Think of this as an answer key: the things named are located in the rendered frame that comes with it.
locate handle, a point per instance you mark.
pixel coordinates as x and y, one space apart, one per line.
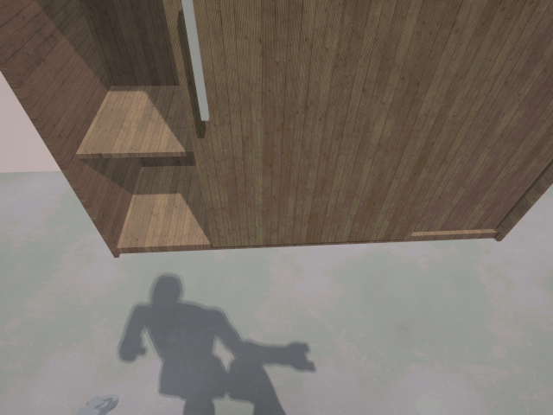
193 42

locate wardrobe door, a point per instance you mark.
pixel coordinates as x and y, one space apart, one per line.
334 120
509 145

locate robot left hand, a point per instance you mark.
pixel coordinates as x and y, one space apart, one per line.
99 405

